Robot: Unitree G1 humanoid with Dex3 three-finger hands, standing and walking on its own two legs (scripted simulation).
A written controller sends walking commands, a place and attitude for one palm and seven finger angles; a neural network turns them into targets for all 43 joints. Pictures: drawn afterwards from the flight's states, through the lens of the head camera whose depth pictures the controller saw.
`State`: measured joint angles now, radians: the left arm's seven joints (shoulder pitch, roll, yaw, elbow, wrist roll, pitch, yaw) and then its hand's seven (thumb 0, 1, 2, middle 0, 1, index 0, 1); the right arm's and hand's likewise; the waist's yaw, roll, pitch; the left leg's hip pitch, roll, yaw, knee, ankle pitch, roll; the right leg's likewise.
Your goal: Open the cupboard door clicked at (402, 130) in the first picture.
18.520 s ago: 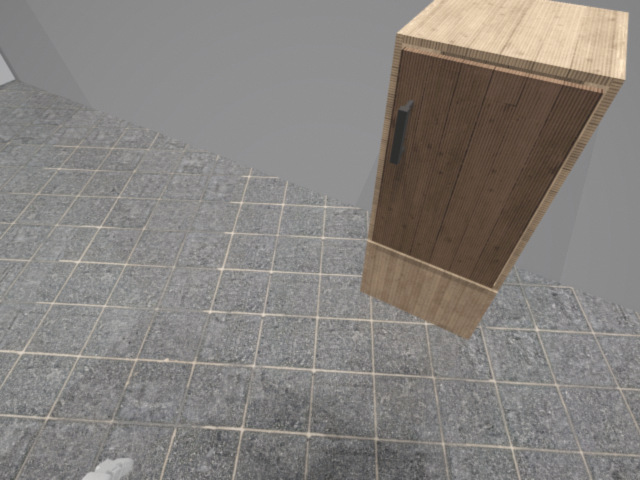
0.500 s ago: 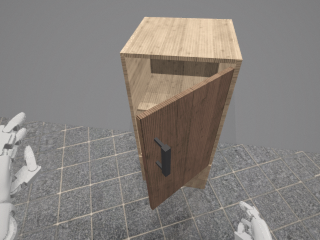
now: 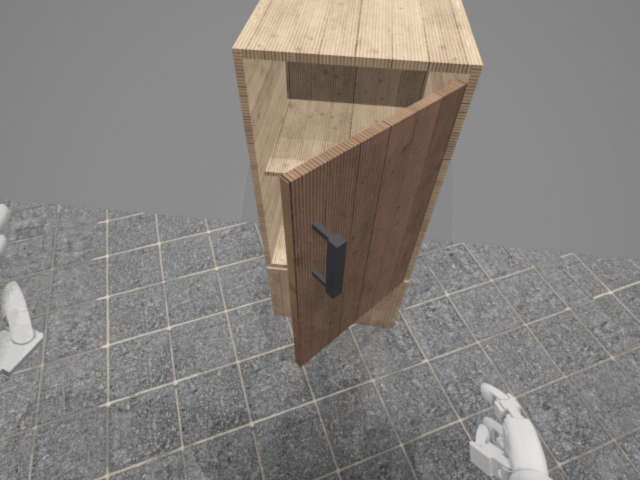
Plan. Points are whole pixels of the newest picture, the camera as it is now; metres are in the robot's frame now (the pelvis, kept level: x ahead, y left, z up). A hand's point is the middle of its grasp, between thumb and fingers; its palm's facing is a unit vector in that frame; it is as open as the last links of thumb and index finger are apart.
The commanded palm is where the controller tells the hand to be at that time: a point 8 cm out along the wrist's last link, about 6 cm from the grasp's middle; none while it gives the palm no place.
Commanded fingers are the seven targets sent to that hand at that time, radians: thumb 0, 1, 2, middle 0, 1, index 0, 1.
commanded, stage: step back with the hand held close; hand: left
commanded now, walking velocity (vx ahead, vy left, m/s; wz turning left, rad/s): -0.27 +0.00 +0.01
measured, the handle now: (326, 260) +0.43 +0.03 -0.02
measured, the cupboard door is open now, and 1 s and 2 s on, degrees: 48 48 48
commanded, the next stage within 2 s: stop stepping back and stand still in 0.90 s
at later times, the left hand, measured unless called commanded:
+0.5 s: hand out of the picture +0.11 +0.28 +0.16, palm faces +0.51 -0.70 -0.50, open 7.4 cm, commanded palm +0.04 +0.31 +0.18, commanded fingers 0.00 0.90 0.90 -0.20 -0.30 -0.20 -0.30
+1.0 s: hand out of the picture +0.08 +0.24 +0.17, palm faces +0.41 -0.78 -0.46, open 7.5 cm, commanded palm -0.01 +0.28 +0.18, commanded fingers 0.00 0.90 0.90 -0.20 -0.30 -0.20 -0.30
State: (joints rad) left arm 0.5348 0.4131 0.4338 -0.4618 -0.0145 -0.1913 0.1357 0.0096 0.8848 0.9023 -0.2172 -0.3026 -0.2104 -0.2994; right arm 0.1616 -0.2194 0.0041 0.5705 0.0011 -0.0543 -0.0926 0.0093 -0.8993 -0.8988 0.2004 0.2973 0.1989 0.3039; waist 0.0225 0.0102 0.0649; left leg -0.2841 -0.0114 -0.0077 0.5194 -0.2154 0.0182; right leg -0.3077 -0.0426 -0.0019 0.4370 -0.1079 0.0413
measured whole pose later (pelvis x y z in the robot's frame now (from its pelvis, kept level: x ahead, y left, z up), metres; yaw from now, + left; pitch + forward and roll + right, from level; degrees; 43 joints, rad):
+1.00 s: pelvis -0.14 -0.02 +0.01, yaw +2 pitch +4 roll -1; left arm 0.40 0.44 0.39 -0.51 -0.01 -0.21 0.13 0.01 0.88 0.90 -0.21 -0.30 -0.21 -0.30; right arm 0.08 -0.19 0.02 0.61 -0.01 -0.14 -0.07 0.01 -0.90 -0.90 0.20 0.30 0.20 0.30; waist 0.03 -0.03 0.05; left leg -0.28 0.01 0.09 0.46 -0.18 0.04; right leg -0.36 0.07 0.08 0.75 -0.40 0.00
